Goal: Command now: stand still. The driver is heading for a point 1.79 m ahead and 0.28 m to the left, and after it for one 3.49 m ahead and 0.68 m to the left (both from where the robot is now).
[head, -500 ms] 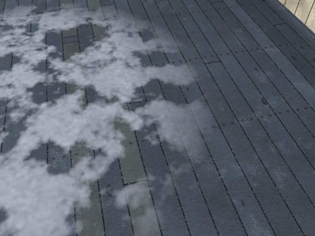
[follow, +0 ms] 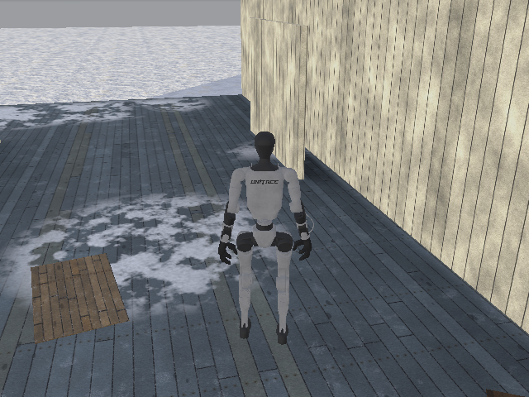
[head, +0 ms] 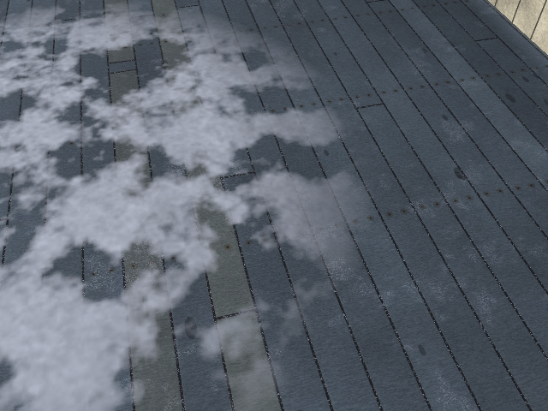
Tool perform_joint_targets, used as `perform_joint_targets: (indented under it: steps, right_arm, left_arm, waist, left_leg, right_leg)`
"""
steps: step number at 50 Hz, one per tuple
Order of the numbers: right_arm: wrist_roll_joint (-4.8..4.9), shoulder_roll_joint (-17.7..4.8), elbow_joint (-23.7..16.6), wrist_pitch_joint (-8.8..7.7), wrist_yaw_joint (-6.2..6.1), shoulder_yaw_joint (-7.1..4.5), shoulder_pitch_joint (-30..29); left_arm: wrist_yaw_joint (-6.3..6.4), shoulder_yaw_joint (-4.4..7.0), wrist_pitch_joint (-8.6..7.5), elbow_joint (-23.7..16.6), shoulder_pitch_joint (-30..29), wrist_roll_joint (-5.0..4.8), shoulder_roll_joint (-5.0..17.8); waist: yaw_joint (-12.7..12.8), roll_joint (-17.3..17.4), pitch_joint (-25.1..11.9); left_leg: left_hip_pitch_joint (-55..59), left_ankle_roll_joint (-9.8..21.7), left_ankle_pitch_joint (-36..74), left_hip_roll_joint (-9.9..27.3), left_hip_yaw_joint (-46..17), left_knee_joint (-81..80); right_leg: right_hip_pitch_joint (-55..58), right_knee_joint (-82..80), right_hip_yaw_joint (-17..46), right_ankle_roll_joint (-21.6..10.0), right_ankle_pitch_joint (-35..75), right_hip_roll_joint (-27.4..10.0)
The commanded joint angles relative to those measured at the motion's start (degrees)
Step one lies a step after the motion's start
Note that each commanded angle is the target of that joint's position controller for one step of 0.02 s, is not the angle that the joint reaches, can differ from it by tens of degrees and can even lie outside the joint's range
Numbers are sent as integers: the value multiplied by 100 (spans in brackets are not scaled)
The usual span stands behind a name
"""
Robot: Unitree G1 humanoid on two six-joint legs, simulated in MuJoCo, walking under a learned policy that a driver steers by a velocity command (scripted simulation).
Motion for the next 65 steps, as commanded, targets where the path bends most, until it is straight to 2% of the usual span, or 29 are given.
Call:
perform_joint_targets:
  steps: [1,27,63,64,65]
  right_arm:
    - [2,-568,-133,-39,-20,-76,104]
    - [24,-438,-81,-41,-49,-52,415]
    - [40,-321,-86,-55,-69,-76,652]
    - [36,-251,-31,-51,-71,-60,750]
    - [61,-258,-21,-46,-76,-71,755]
  left_arm:
    - [16,78,-32,-78,357,-4,534]
    - [24,93,-52,-95,762,-25,378]
    - [26,135,-78,-158,1011,-42,245]
    - [32,130,-71,-99,1124,-43,203]
    - [50,170,-53,-86,1172,-81,300]
  waist:
    - [3,-37,56]
    - [5,-41,98]
    - [4,-47,175]
    - [8,-82,36]
    - [33,-180,120]
  left_leg:
    - [287,169,577,113,-96,-356]
    - [278,171,751,109,-95,-300]
    - [268,152,761,111,-90,-248]
    - [323,153,238,26,8,-215]
    - [169,172,-608,-146,187,-9]
  right_leg:
    - [-526,-619,199,-71,412,-191]
    - [-524,-584,188,-89,634,-182]
    - [-550,-565,197,-111,656,-181]
    - [-490,-622,169,-137,77,-143]
    - [-549,-691,236,-240,-873,-139]
Keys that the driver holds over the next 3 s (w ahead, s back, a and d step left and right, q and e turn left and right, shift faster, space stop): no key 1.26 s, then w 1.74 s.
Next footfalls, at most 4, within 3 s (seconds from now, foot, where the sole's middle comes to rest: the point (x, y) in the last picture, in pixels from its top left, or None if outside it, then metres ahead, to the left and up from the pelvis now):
2.06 right None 0.51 -0.08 -0.78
2.60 left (228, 303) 0.81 0.16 -0.78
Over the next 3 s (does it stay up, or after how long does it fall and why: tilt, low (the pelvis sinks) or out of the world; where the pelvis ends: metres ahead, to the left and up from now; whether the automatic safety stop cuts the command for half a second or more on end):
stays up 0.84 0.07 0.01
